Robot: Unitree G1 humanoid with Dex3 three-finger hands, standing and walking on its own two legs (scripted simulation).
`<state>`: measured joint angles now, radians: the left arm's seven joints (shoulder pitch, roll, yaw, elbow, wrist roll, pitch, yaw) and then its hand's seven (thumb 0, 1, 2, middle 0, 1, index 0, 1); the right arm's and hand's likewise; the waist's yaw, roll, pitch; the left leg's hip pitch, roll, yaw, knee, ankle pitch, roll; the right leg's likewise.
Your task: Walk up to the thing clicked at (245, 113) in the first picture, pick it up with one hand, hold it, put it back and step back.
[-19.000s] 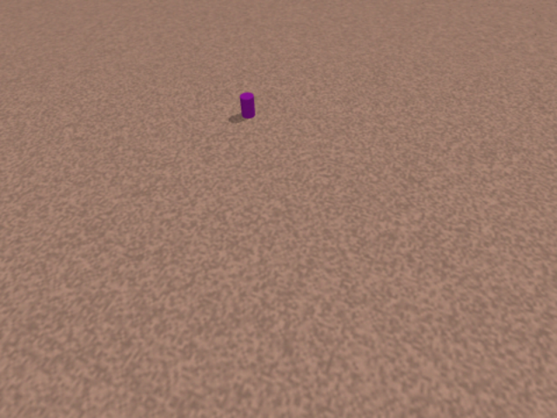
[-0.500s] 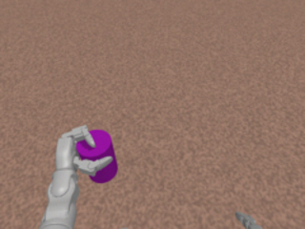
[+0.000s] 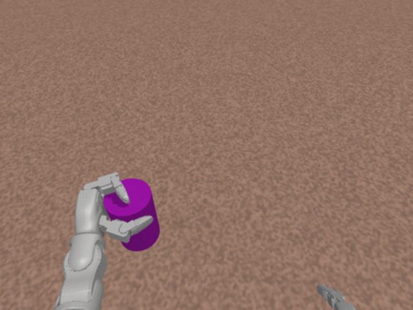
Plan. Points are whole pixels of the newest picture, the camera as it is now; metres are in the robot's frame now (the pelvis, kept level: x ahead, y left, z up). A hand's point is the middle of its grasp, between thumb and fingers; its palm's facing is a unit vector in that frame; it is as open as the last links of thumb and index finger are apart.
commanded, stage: hold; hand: left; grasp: from the side
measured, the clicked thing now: (134, 216) +0.32 +0.17 -0.01
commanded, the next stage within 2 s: crouch in 1.76 s
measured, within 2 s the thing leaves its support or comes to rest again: neither
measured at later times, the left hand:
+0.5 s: hand (124, 208) +0.31 +0.17 +0.04, palm faces +0.12 -0.99 -0.04, open 7.2 cm
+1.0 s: hand (127, 204) +0.31 +0.17 +0.05, palm faces +0.11 -0.99 -0.04, open 7.3 cm
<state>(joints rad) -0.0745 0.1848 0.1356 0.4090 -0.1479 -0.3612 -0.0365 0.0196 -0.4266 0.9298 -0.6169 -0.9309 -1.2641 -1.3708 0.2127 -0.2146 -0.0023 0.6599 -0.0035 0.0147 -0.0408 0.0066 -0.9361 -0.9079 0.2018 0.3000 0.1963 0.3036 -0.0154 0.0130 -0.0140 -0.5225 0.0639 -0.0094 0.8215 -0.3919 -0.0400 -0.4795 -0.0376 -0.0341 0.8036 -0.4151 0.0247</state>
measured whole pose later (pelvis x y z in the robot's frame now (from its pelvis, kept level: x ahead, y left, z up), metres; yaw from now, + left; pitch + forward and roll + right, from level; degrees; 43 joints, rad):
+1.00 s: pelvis -0.01 +0.00 +0.00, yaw +0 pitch +5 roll -1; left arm -0.11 0.18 0.14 0.47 -0.15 -0.38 -0.05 0.02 -0.42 0.92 -0.61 -0.94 -1.26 -1.39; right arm 0.22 -0.22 -0.01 0.68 0.00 0.01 -0.04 0.01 -0.93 -0.91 0.20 0.30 0.20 0.30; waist -0.02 0.01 -0.01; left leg -0.51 0.06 -0.01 0.80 -0.37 -0.04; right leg -0.47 -0.04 -0.03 0.79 -0.40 0.02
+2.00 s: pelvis -0.01 +0.00 +0.00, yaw +0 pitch +5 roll -1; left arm -0.12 0.18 0.14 0.50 -0.14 -0.39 -0.03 0.02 -0.41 0.91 -0.60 -0.94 -1.27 -1.38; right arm 0.22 -0.22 -0.01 0.67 0.00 0.01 -0.03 0.01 -0.92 -0.91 0.20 0.30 0.20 0.30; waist -0.02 0.01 -0.01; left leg -0.52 0.06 -0.01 0.81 -0.37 -0.04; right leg -0.48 -0.04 -0.03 0.79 -0.39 0.03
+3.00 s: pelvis -0.09 +0.00 -0.34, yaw -4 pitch +32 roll -4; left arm -0.70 0.42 0.52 1.17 -0.03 -0.80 -0.05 0.02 -0.43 0.94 -0.62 -0.94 -1.23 -1.41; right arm 0.08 -0.25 0.03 0.75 -0.14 0.02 0.09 0.00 -0.94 -0.92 0.20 0.30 0.20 0.30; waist -0.15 -0.02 -0.10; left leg -2.07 0.06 -0.14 2.18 -0.67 -0.07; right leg -2.02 0.00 -0.02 2.15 -0.70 0.02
